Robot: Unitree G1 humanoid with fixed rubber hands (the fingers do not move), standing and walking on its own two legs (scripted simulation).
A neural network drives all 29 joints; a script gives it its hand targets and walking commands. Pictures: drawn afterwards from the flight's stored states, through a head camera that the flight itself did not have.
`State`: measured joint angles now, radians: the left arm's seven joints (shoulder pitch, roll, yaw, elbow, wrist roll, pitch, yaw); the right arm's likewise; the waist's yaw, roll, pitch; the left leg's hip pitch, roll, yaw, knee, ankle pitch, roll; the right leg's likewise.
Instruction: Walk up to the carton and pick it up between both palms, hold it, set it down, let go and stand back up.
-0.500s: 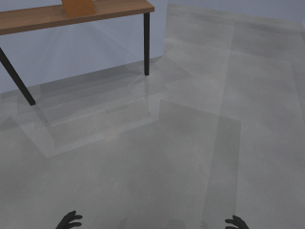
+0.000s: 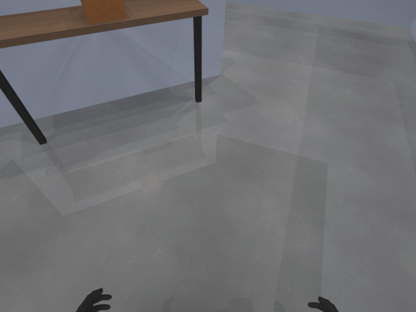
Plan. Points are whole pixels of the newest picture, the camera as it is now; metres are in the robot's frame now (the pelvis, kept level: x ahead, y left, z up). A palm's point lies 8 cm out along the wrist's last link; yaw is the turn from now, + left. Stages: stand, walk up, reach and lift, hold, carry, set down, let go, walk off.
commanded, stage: stand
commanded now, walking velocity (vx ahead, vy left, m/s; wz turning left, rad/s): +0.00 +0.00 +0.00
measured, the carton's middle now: out of the picture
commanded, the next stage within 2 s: walk up in 0.20 s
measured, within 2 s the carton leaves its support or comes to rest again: neither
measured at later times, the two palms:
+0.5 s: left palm out of the picture +0.09 +0.27 -0.10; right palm out of the picture +0.09 -0.25 -0.10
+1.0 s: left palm (36, 258) +0.24 +0.40 -0.11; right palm (273, 284) +0.20 -0.14 -0.10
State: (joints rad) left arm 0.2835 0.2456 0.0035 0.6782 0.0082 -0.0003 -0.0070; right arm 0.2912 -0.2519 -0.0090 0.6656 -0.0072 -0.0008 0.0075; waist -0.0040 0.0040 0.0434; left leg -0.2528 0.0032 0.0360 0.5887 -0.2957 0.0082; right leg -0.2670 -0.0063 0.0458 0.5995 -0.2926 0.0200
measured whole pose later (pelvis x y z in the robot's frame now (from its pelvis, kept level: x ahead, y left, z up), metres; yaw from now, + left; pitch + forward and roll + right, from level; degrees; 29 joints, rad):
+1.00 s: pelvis +0.15 +0.13 -0.01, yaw +14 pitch -4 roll +2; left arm 0.22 0.29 0.02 0.67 0.03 -0.01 -0.06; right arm 0.50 -0.24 -0.04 0.74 -0.05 -0.06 -0.01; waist -0.07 -0.11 0.06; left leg -0.19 -0.03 0.04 0.66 -0.40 0.04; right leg -0.62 -0.11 -0.03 1.09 -0.35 0.00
